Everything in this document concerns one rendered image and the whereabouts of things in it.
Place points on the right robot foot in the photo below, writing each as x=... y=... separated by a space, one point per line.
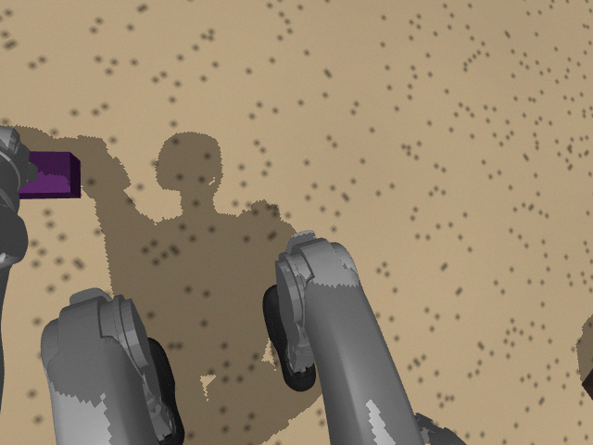
x=297 y=381

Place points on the carton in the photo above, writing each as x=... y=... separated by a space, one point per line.
x=59 y=176

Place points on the right robot hand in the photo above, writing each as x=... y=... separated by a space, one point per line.
x=435 y=435

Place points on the left robot foot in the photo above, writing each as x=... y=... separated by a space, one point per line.
x=167 y=390

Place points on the left robot arm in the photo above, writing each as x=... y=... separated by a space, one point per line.
x=14 y=161

